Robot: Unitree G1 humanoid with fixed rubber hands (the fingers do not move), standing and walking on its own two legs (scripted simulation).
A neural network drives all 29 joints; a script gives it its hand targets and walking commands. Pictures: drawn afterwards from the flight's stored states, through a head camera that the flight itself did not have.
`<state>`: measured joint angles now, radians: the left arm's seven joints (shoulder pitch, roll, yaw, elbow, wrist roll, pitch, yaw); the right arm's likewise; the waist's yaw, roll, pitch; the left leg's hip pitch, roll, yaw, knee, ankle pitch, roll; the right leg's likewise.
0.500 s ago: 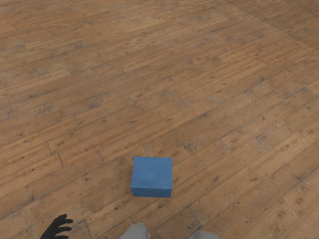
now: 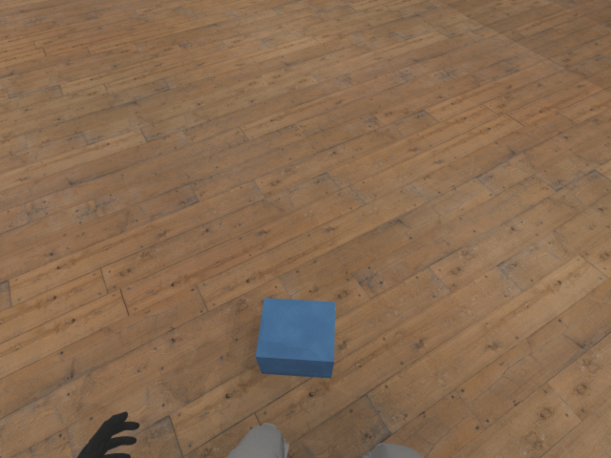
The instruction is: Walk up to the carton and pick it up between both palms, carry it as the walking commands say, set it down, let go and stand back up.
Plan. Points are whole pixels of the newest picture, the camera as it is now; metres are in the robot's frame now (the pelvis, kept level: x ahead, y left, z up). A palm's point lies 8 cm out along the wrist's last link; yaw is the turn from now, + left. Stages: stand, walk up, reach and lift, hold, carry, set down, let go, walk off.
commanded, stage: walk up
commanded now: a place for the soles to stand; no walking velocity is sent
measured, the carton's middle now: (298, 338) +0.50 +0.08 -0.66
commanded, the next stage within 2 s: reach and lift in 1.92 s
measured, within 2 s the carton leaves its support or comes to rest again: neither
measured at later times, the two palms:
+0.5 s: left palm out of the picture +0.08 +0.37 -0.08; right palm out of the picture +0.10 -0.25 -0.10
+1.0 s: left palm out of the picture +0.10 +0.37 -0.09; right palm out of the picture +0.12 -0.26 -0.09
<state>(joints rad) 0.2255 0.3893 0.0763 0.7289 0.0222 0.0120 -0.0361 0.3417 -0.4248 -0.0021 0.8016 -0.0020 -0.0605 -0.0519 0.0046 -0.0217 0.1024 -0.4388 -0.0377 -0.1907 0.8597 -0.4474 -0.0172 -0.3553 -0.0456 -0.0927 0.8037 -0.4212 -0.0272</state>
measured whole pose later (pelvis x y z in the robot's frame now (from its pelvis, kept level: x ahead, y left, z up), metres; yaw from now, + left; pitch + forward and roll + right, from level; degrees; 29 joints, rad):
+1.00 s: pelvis +0.05 +0.05 +0.00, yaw +3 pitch -1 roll +0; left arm 0.30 0.39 0.08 0.77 0.02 -0.03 -0.01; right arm 0.31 -0.41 -0.02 0.82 0.00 -0.03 -0.01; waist 0.00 0.00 0.10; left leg -0.42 -0.05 -0.18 0.75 -0.31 -0.03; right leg -0.34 -0.03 -0.08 0.77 -0.40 -0.02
